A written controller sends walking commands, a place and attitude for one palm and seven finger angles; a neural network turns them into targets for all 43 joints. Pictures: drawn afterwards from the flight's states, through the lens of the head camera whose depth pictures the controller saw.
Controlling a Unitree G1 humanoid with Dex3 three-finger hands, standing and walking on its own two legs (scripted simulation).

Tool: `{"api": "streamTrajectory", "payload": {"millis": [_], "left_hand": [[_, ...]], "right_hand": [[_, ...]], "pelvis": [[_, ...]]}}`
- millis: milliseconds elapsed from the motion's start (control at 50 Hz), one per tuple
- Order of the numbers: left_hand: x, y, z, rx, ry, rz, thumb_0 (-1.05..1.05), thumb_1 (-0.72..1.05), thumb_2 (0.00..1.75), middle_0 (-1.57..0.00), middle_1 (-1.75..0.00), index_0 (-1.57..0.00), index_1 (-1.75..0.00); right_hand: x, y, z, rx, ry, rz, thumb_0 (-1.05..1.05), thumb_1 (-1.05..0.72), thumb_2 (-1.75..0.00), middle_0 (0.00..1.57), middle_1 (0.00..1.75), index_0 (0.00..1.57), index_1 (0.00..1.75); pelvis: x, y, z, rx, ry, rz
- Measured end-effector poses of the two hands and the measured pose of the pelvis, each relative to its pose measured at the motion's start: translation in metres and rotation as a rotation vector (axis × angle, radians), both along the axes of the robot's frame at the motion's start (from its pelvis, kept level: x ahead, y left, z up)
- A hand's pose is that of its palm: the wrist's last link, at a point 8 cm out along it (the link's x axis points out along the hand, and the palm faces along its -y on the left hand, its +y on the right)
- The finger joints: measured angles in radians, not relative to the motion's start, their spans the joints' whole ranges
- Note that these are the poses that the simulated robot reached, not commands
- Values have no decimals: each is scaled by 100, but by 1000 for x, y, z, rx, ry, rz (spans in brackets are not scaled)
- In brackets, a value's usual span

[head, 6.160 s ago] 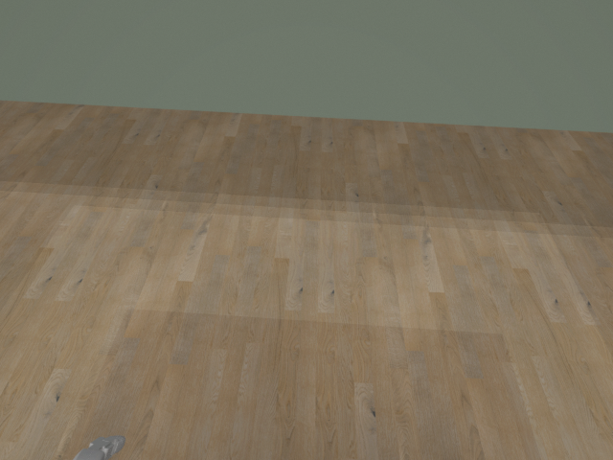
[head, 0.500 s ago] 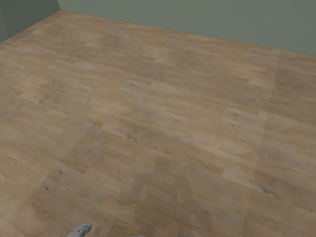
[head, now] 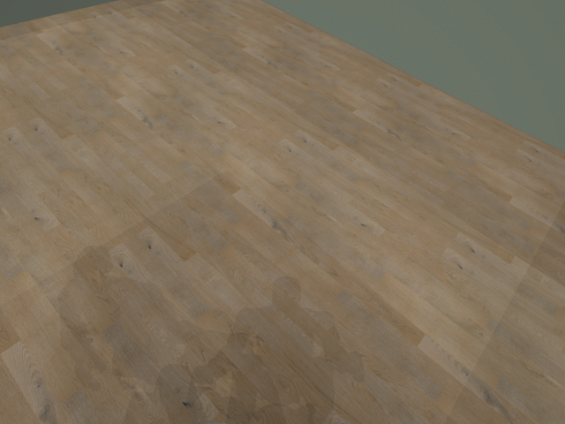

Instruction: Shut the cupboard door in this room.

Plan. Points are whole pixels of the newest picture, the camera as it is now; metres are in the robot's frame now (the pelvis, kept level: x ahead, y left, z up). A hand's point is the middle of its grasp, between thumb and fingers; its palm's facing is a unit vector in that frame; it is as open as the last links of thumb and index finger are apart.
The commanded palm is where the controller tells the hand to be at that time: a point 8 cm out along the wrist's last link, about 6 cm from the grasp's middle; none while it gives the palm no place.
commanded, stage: turn or walk to find it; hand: left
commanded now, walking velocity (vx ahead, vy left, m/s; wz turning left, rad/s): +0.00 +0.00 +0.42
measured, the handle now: out of the picture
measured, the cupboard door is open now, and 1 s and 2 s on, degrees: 78 78 78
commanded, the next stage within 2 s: none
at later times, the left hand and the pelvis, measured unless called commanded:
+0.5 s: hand out of the picture +0.04 +0.19 -0.14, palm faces +0.19 -0.95 -0.27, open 7.4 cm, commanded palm none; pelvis -0.04 -0.02 +0.01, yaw +11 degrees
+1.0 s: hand out of the picture -0.15 +0.19 -0.18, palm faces +0.47 -0.85 -0.23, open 7.4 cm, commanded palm none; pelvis -0.08 -0.01 +0.00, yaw +26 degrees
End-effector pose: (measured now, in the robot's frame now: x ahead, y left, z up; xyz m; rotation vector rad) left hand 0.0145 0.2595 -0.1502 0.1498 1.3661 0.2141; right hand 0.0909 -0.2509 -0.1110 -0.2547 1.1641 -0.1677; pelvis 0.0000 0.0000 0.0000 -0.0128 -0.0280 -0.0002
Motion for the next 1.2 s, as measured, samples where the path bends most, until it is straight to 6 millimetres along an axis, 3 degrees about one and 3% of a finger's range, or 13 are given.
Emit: {"api": "streamTrajectory", "payload": {"millis": [120,240,340,460,520,620,760,860,960,1020,1100,1200], "left_hand": [[0,19,18,1,-49,29,1,91,90,-20,-30,-20,-30],[9,24,28,22,-125,44,1,91,90,-20,-30,-20,-30],[17,14,35,34,-171,46,1,91,90,-20,-30,-20,-30],[16,-13,43,54,-224,56,1,91,90,-20,-30,-20,-30],[3,-28,44,75,-241,76,1,91,90,-20,-30,-20,-30],[-36,-47,52,83,-206,149,1,91,90,-20,-30,-21,-30],[-81,-56,45,68,-164,247,1,91,90,-20,-30,-21,-30],[-121,-52,32,40,-118,324,1,91,90,-20,-30,-21,-30],[-172,-35,7,8,-55,414,1,91,90,-20,-30,-21,-30],[-197,-25,3,3,2,445,1,91,90,-20,-30,-21,-30],[-207,-12,14,8,7,473,1,91,90,-20,-30,-20,-30],[-198,0,27,46,-71,488,1,91,90,-20,-30,-20,-30]], "right_hand": [[2,25,12,8,-12,44,0,-90,-90,21,30,21,29],[-16,34,7,36,14,53,0,-90,-90,21,30,21,30],[-41,27,-3,56,69,48,0,-90,-90,21,30,21,30],[-71,2,-21,78,150,50,0,-90,-90,21,30,21,30],[-79,-14,-32,91,178,58,0,-90,-90,21,30,21,30],[-75,-31,-29,88,201,107,1,-91,-90,20,30,20,29],[-59,-35,-25,52,216,196,0,-91,-90,20,30,20,29],[-33,-13,-21,20,198,289,1,-91,-90,20,29,20,29],[2,31,-16,-8,93,399,1,-91,-90,20,29,20,29],[13,57,-5,2,27,441,0,-91,-90,20,29,20,29],[17,80,6,12,-10,479,0,-91,-90,20,30,20,29],[11,90,5,36,3,514,0,-90,-90,21,30,21,30]], "pelvis": [[-7,15,14,-25,10,46],[-16,17,17,-19,14,89],[-25,9,15,-12,21,128],[-37,-13,10,5,34,180],[-42,-27,5,15,31,204],[-48,-38,12,35,13,262],[-55,-41,13,34,10,348],[-64,-31,9,29,22,398],[-78,-10,-3,8,27,449],[-84,-3,0,12,23,446],[-89,4,10,-14,22,479],[-93,4,15,-14,22,519]]}}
